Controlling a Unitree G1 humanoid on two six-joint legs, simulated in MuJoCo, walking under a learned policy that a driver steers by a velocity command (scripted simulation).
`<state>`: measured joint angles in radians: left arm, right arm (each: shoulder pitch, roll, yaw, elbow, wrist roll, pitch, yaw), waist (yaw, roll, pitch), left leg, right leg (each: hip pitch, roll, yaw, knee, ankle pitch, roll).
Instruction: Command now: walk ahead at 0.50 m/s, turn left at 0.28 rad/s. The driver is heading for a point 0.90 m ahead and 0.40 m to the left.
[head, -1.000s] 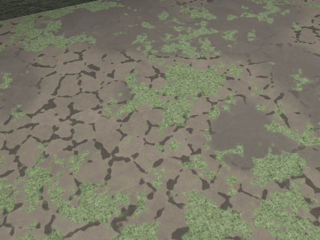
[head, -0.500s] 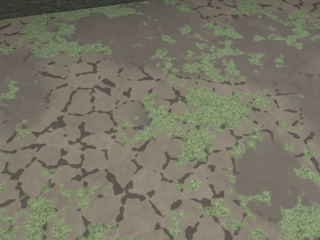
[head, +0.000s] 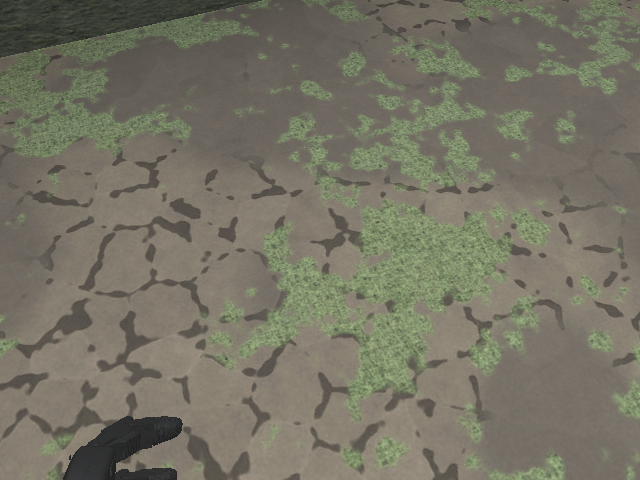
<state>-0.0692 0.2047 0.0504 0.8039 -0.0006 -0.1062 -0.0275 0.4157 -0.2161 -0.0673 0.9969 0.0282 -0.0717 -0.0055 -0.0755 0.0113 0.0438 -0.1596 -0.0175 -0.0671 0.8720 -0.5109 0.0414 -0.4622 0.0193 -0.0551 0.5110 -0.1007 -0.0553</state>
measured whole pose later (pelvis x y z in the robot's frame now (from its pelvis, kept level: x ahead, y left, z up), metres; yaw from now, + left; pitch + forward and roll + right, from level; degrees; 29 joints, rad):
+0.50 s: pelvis +0.25 +0.06 -0.01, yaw +15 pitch +2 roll -2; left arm 0.22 0.27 0.08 0.96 0.00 -0.05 0.03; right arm 0.04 -0.27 -0.08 0.75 0.00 -0.04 0.03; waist 0.03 0.02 0.08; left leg -0.53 -0.01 0.03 0.61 -0.11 0.09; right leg -0.15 -0.06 -0.14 0.89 -0.56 0.06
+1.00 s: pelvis +0.35 +0.07 +0.01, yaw +33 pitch +3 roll -1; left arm 0.08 0.28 0.07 0.80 0.00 -0.03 0.03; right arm 0.16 -0.30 -0.08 0.66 0.01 0.04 -0.04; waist -0.02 0.01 0.02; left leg -0.37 -0.18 -0.24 0.54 -0.18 0.05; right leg -0.37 0.03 0.11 0.56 -0.24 0.05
